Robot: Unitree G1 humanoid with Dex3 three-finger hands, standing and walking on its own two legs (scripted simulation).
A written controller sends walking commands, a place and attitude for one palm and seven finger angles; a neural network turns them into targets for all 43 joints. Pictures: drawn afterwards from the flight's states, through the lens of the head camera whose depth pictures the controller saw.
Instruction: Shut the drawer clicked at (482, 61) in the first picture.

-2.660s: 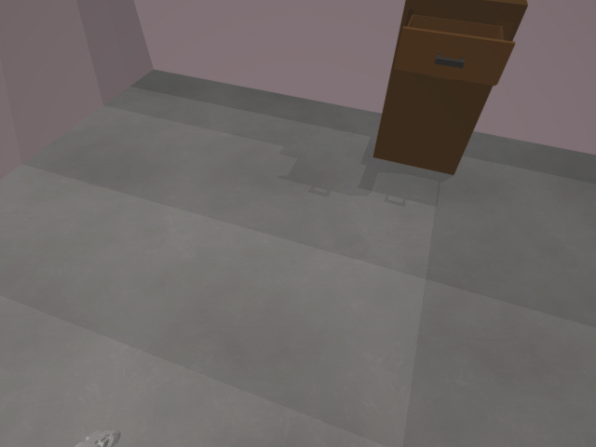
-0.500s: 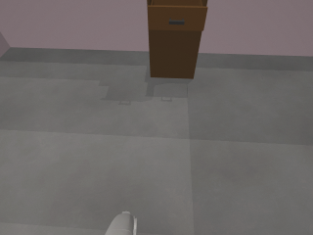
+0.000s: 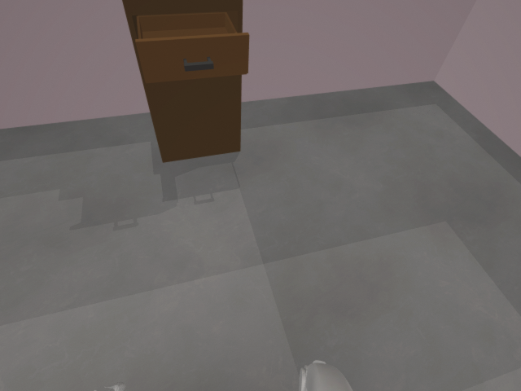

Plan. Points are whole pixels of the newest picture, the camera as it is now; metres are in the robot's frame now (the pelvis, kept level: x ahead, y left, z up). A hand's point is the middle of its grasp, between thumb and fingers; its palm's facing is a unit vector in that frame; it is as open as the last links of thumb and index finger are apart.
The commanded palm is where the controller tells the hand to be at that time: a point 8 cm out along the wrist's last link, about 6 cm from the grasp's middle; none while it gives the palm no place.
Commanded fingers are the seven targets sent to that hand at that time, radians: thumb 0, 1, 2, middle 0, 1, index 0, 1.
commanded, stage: walk to a spot facing it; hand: left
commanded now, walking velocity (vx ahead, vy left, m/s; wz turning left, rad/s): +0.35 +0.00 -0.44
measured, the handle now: (198, 63) +1.13 +0.29 -0.10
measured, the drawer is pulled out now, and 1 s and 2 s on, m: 0.20 0.20 0.20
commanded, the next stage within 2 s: turn to face it in 1.08 s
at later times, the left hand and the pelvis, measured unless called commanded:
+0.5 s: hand (210, 285) +0.34 +0.12 -0.17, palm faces -0.16 -0.96 -0.23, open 7.1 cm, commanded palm none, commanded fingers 0.00 0.90 0.90 -0.20 -0.30 -0.20 -0.30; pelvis +0.22 -0.05 -0.01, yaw -11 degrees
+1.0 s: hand (218, 222) +0.51 +0.13 -0.18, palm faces -0.26 -0.96 -0.12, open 7.4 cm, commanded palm none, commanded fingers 0.00 0.90 0.90 -0.20 -0.30 -0.20 -0.30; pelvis +0.44 -0.03 +0.00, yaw -20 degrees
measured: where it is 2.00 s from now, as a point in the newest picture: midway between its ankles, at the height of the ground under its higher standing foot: (298, 289)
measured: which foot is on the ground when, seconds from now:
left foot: down 0.00-0.26, up 0.28-0.66, down 0.68-1.00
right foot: up 0.00-0.24, down 0.26-0.70, up 0.72-1.00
